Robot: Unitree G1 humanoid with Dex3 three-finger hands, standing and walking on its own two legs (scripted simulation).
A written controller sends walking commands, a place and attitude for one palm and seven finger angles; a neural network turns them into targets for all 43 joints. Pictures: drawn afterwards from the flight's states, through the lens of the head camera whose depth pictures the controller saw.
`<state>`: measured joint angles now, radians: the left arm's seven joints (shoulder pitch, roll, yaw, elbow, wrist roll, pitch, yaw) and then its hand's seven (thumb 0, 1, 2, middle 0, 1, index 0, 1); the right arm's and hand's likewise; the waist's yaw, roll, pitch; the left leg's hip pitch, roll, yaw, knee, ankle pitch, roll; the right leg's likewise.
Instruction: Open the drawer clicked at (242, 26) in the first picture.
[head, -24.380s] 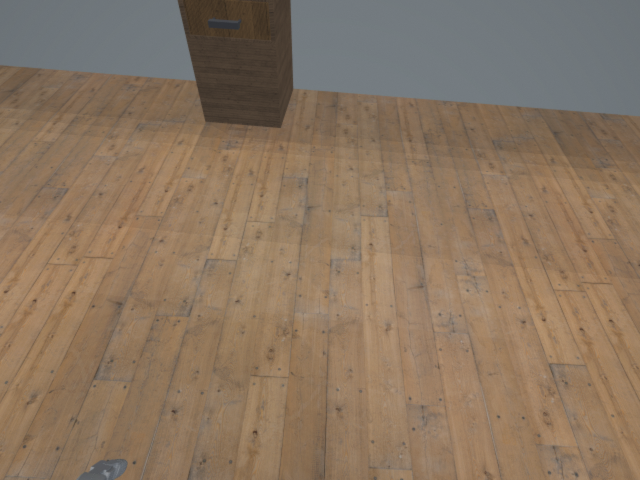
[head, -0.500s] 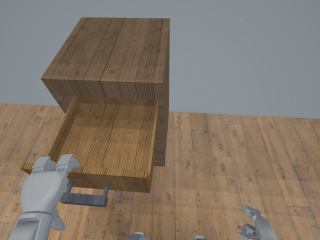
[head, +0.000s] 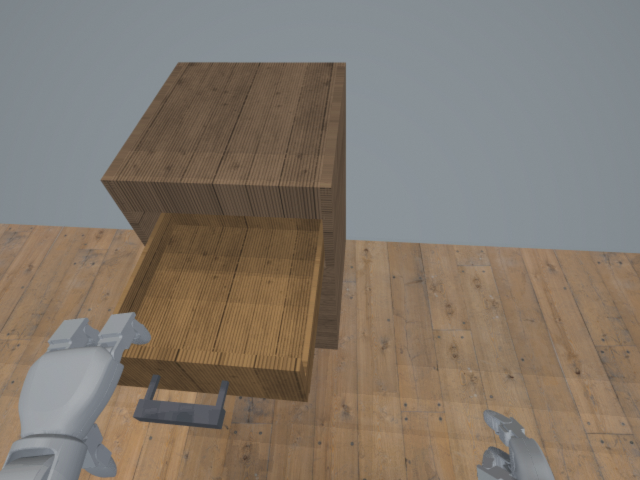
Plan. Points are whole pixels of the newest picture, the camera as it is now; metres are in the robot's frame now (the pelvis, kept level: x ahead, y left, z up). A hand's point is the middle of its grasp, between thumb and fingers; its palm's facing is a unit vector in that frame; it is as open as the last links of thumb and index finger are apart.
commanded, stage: draw the hand back to the body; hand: left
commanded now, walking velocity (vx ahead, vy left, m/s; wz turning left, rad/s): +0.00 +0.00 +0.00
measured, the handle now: (184, 398) +0.26 +0.26 -0.18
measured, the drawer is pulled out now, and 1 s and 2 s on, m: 0.30 0.30 0.30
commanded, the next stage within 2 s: step back with the hand held close in 1.18 s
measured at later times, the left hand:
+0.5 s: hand (94, 358) +0.21 +0.23 +0.14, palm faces +0.36 -0.85 -0.38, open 12.8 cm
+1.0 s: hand (39, 349) +0.19 +0.23 +0.20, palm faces +0.43 -0.80 -0.42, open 8.5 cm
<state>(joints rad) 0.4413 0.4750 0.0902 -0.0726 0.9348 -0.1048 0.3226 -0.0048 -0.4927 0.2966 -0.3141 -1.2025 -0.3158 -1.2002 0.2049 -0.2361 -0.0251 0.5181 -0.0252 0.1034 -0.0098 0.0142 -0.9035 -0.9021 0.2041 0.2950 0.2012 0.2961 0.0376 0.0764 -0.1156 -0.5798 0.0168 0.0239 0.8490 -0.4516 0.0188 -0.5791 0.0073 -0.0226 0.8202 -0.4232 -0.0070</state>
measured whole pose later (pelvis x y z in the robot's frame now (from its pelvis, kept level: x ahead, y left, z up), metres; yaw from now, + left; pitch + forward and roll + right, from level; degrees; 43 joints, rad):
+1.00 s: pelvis +0.01 -0.02 +0.04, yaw +2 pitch -3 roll +0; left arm 0.55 0.32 0.29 -0.47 -0.07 -0.11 0.12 0.00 0.63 0.78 -0.22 -0.47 -0.23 -0.47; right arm 0.18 -0.21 0.01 0.62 0.02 -0.12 -0.08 0.02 -0.90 -0.90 0.20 0.30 0.20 0.30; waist 0.05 0.09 0.01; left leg -0.09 0.01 0.00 0.41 -0.27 -0.01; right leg -0.09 0.01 -0.05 0.40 -0.27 -0.02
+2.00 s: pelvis -0.05 +0.01 +0.03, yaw +2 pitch +3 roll -1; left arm 0.66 0.39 0.38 -0.63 -0.05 -0.20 0.14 0.01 0.88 0.89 -0.21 -0.30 -0.21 -0.30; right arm 0.15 -0.19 0.00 0.53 0.02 -0.05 -0.06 0.01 -0.90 -0.90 0.21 0.30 0.20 0.30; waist 0.00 0.00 0.03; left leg -0.39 -0.01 0.00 0.56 -0.23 0.03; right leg -0.36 -0.02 -0.05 0.51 -0.20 0.01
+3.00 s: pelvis -0.20 -0.06 +0.03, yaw +0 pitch +4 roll -1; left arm 0.65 0.44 0.38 -0.67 -0.06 -0.26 0.10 0.01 0.88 0.89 -0.21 -0.30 -0.21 -0.30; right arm 0.13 -0.17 -0.01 0.63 0.02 -0.08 -0.03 0.01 -0.90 -0.90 0.21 0.30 0.21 0.30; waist -0.01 0.00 0.03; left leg -0.57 0.02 -0.04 0.87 -0.37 -0.02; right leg -0.26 0.05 -0.02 0.49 -0.29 -0.05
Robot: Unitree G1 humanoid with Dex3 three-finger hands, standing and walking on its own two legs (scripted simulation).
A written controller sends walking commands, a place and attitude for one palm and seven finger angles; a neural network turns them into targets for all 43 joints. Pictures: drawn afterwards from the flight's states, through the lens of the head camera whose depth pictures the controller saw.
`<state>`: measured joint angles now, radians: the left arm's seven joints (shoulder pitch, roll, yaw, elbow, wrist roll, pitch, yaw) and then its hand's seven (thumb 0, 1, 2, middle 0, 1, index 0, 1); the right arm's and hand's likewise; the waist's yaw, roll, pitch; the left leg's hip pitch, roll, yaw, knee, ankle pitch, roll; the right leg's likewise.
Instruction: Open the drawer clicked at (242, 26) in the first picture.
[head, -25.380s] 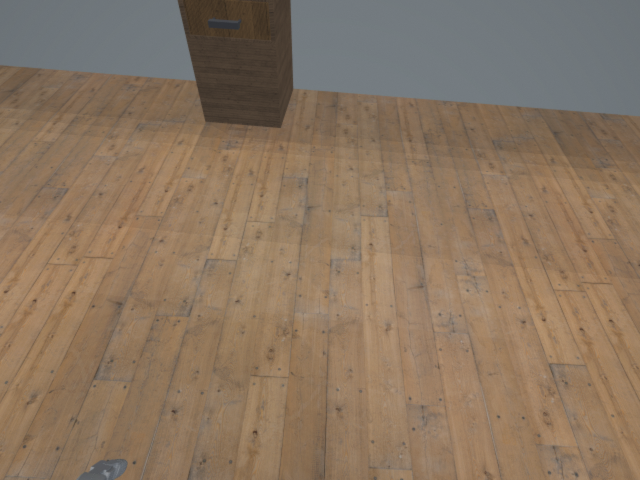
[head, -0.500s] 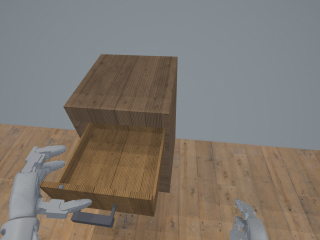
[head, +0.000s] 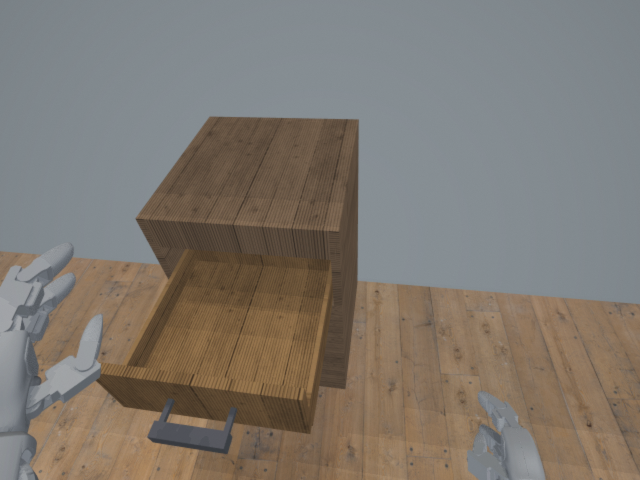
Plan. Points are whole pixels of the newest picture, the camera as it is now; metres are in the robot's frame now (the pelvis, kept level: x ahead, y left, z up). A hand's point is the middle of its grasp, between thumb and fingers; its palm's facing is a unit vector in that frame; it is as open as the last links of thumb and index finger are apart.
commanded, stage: draw the hand back to the body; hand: left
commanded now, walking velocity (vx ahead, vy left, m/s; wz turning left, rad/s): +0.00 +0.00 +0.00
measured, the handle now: (195, 422) +0.25 +0.27 -0.22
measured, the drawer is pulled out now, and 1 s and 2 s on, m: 0.30 0.30 0.30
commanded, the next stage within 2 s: step back with the hand held close in 0.18 s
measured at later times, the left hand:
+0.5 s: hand (76, 367) +0.17 +0.25 +0.15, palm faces +0.33 -0.81 -0.49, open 7.4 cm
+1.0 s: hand (28, 424) +0.12 +0.26 +0.15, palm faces +0.33 -0.81 -0.48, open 7.4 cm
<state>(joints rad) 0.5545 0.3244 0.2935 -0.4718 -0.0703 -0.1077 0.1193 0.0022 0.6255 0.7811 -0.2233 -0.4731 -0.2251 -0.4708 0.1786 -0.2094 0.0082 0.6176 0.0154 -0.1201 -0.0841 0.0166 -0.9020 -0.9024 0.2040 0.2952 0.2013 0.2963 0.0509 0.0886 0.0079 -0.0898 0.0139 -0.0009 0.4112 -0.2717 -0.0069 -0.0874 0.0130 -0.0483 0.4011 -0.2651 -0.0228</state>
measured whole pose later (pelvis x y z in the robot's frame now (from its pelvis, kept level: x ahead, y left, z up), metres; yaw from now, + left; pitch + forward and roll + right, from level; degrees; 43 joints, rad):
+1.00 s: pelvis -0.07 +0.02 -0.01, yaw +1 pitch +3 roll -1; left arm 0.66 0.39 0.38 -0.63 -0.05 -0.20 0.14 0.01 0.88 0.89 -0.21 -0.30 -0.21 -0.30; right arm 0.15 -0.19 0.00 0.53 0.02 -0.05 -0.06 0.01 -0.90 -0.90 0.21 0.30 0.20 0.30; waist 0.00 0.00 0.03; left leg -0.39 -0.01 0.00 0.56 -0.23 0.03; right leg -0.36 -0.02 -0.05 0.51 -0.20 0.01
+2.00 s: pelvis -0.22 -0.04 -0.01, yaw -1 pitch +4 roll -1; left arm 0.65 0.44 0.38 -0.67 -0.06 -0.26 0.10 0.01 0.88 0.89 -0.21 -0.30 -0.21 -0.30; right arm 0.13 -0.17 -0.01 0.63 0.02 -0.08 -0.03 0.01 -0.90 -0.90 0.21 0.30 0.21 0.30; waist -0.01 0.00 0.03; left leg -0.57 0.02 -0.04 0.87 -0.37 -0.02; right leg -0.26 0.05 -0.02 0.49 -0.29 -0.05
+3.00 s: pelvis -0.31 -0.07 -0.02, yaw +5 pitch -1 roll +1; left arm 0.25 0.23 0.10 0.44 0.04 0.04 0.04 0.00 0.90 0.90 -0.19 -0.30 -0.19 -0.30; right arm 0.21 -0.22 -0.02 0.81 -0.03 0.01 0.01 0.01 -0.90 -0.90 0.20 0.29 0.20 0.30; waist -0.03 0.00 0.01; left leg -0.28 0.00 0.03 0.64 -0.34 -0.01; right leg -0.35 -0.01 -0.13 0.68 -0.32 -0.08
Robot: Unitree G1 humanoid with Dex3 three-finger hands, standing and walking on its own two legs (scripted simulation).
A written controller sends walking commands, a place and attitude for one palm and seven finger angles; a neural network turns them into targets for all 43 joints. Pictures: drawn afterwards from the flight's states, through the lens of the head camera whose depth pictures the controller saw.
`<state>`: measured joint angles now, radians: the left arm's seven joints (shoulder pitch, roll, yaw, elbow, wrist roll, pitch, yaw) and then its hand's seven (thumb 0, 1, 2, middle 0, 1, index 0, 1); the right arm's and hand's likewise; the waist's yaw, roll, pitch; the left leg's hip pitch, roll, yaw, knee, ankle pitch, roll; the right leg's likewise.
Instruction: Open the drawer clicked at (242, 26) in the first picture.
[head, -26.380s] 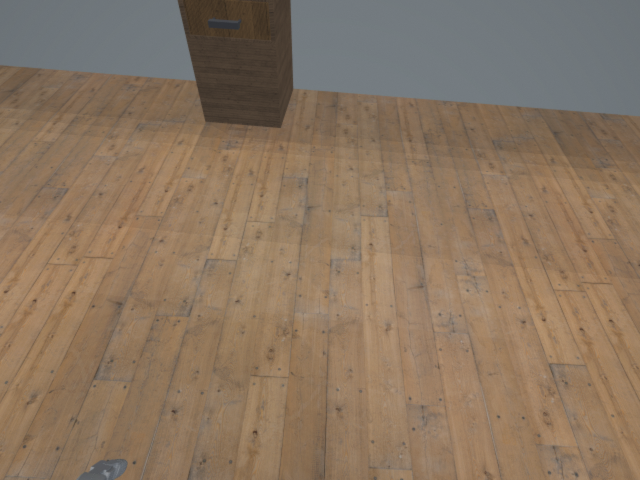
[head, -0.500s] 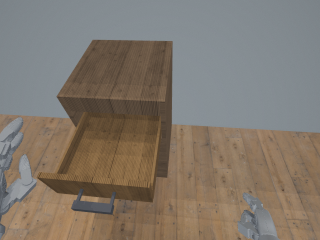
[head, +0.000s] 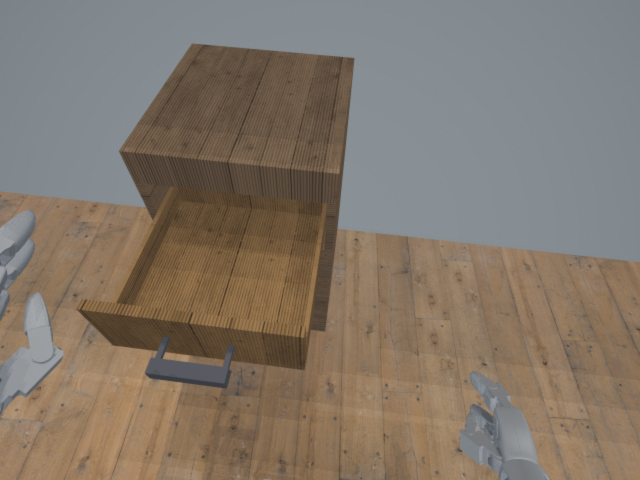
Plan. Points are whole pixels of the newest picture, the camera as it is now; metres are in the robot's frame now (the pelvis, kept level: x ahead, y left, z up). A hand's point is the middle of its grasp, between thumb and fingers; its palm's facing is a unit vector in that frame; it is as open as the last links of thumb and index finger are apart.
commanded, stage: step back with the hand held close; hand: left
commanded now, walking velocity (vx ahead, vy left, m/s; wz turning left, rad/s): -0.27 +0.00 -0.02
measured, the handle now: (193, 359) +0.32 +0.25 -0.21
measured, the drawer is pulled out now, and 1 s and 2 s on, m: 0.30 0.30 0.30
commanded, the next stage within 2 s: stop stepping back and stand still in 0.92 s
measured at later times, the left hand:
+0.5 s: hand (65, 396) +0.16 +0.21 +0.17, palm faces +0.30 -0.82 -0.48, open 7.4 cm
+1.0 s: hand out of the picture +0.06 +0.15 +0.18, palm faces +0.21 -0.84 -0.51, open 7.4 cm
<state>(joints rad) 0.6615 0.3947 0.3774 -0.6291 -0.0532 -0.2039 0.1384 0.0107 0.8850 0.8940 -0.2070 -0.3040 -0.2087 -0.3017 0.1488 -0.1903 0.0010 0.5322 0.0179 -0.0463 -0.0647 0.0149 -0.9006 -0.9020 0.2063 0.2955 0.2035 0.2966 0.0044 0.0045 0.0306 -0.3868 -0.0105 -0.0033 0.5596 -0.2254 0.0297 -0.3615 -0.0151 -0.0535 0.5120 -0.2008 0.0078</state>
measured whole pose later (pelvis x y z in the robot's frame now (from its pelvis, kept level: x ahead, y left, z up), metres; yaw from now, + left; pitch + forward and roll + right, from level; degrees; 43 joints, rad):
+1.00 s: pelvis -0.15 -0.06 +0.00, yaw -2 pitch +4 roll -1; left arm 0.65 0.44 0.38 -0.67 -0.06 -0.26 0.10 0.01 0.88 0.89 -0.21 -0.30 -0.21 -0.30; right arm 0.13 -0.17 -0.01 0.63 0.02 -0.08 -0.03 0.01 -0.90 -0.90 0.21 0.30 0.21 0.30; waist -0.01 0.00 0.03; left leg -0.57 0.02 -0.04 0.87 -0.37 -0.02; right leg -0.26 0.05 -0.02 0.49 -0.29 -0.05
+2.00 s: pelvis -0.25 -0.10 -0.01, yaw +5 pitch -1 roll +1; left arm 0.25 0.23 0.10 0.44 0.04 0.04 0.04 0.00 0.90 0.90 -0.19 -0.30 -0.19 -0.30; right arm 0.21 -0.22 -0.02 0.81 -0.03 0.01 0.01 0.01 -0.90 -0.90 0.20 0.29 0.20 0.30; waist -0.03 0.00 0.01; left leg -0.28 0.00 0.03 0.64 -0.34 -0.01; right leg -0.35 -0.01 -0.13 0.68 -0.32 -0.08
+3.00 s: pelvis -0.25 -0.08 +0.01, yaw +2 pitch -2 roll +0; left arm 0.31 0.10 0.02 1.14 0.01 0.00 0.04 0.00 0.91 0.89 -0.19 -0.30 -0.20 -0.30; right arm 0.39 -0.07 0.00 1.13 -0.02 0.01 -0.05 0.01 -0.91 -0.90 0.20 0.29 0.20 0.30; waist -0.01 0.01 0.05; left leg -0.16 0.01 0.08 0.43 -0.24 0.02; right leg -0.22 0.01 -0.08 0.43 -0.18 -0.05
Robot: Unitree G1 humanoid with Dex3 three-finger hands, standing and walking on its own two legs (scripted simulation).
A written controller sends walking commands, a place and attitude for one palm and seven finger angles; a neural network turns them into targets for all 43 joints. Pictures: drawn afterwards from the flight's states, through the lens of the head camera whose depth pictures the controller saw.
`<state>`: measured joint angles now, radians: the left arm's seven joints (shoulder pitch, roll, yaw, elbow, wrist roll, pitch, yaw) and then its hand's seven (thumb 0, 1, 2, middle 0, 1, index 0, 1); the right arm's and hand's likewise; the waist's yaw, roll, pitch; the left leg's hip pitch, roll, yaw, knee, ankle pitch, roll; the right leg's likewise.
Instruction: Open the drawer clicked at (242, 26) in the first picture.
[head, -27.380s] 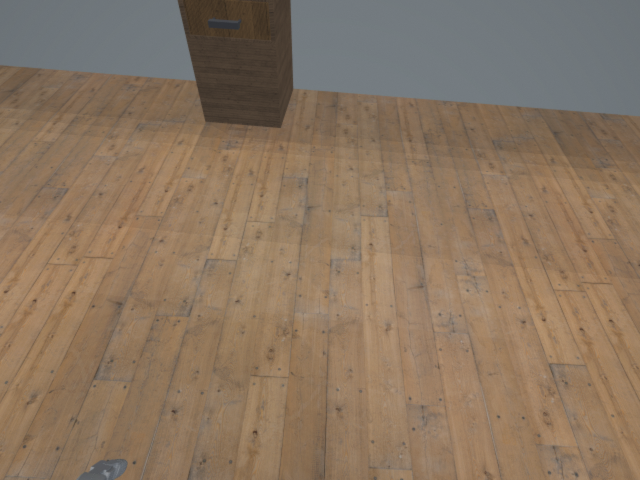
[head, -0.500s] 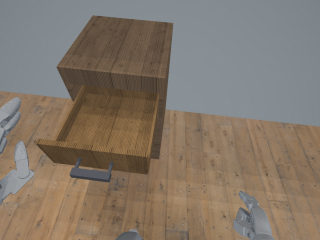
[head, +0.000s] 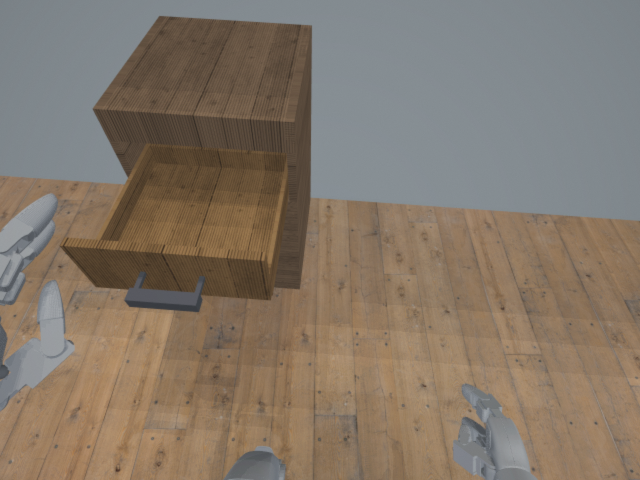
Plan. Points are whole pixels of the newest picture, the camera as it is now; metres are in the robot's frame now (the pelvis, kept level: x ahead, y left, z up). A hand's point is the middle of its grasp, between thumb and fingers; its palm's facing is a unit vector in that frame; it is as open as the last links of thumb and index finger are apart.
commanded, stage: stop stepping back and stand still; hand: left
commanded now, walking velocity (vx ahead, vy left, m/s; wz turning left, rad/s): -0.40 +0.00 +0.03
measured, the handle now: (168, 289) +0.46 +0.33 -0.21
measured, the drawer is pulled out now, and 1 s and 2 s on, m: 0.30 0.30 0.30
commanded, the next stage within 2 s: let the arm hang, fingers relaxed in 0.72 s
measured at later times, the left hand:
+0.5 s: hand out of the picture +0.08 +0.22 +0.17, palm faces +0.43 -0.81 -0.40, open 7.4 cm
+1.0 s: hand out of the picture +0.06 +0.20 -0.09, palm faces +0.20 -0.92 -0.33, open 7.4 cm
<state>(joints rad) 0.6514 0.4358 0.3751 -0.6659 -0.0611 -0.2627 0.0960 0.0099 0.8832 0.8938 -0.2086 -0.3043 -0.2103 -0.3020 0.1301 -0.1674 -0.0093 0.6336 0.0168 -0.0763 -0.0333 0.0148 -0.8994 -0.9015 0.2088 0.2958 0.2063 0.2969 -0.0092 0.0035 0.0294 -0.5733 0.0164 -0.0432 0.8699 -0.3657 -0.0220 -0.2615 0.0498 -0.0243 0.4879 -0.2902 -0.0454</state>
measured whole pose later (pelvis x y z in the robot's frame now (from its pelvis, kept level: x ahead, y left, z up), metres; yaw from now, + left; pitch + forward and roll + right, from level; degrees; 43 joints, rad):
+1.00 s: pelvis -0.10 -0.04 -0.01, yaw +7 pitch -1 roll +1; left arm 0.25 0.23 0.10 0.44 0.04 0.04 0.04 0.00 0.90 0.90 -0.19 -0.30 -0.19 -0.30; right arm 0.21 -0.22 -0.02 0.81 -0.03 0.01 0.01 0.01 -0.90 -0.90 0.20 0.29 0.20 0.30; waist -0.03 0.00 0.01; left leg -0.28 0.00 0.03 0.64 -0.34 -0.01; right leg -0.35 -0.01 -0.13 0.68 -0.32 -0.08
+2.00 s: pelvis -0.10 -0.02 +0.01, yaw +4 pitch -2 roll +0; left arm 0.31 0.10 0.02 1.14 0.01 0.00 0.04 0.00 0.91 0.89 -0.19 -0.30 -0.20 -0.30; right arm 0.39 -0.07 0.00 1.13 -0.02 0.01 -0.05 0.01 -0.91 -0.90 0.20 0.29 0.20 0.30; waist -0.01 0.01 0.05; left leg -0.16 0.01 0.08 0.43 -0.24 0.02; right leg -0.22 0.01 -0.08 0.43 -0.18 -0.05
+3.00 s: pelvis -0.08 -0.04 +0.01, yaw +4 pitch -2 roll +0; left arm 0.29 0.11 0.01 1.15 0.01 -0.01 0.04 0.00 0.90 0.89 -0.19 -0.30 -0.20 -0.30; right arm 0.33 -0.10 -0.01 1.14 -0.01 0.01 -0.05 0.00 -0.91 -0.90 0.20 0.29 0.20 0.30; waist -0.01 0.02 0.06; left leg -0.11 0.03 0.07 0.39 -0.25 -0.01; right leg -0.17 0.04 -0.09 0.39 -0.20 -0.07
